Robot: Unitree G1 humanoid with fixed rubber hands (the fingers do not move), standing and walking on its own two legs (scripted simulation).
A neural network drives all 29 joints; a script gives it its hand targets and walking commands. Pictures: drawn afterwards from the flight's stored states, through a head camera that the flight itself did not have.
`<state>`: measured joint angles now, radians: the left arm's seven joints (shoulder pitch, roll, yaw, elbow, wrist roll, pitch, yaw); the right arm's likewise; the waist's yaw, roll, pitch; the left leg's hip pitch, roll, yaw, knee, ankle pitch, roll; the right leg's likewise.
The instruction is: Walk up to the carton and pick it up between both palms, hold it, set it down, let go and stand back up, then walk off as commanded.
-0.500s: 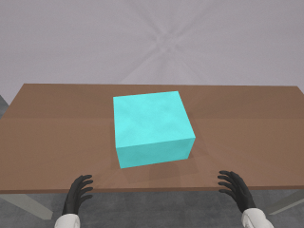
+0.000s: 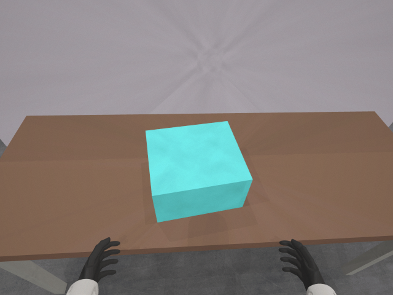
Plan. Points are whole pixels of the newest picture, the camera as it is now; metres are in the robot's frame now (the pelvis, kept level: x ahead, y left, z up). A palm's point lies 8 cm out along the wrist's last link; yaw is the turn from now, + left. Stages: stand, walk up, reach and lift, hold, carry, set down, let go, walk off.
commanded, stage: set down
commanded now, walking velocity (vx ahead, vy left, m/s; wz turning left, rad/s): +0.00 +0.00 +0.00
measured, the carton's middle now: (194, 169) +0.47 +0.01 -0.10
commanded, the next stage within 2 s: let go in 0.72 s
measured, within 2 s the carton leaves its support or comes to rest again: neither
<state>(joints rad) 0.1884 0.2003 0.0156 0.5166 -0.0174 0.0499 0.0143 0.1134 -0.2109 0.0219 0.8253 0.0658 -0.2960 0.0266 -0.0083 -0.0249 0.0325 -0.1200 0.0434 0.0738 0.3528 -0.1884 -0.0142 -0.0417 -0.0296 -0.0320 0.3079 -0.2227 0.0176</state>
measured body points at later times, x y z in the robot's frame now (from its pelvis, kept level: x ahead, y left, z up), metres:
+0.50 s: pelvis +0.00 -0.01 +0.00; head +0.01 +0.00 +0.45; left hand +0.18 +0.21 -0.08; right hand +0.17 -0.24 -0.09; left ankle +0.00 +0.12 -0.75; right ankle -0.03 -0.13 -0.75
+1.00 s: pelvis +0.00 -0.01 +0.00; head +0.01 +0.00 +0.45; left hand +0.18 +0.21 -0.08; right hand +0.17 -0.24 -0.09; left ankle +0.00 +0.12 -0.75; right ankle -0.03 -0.13 -0.75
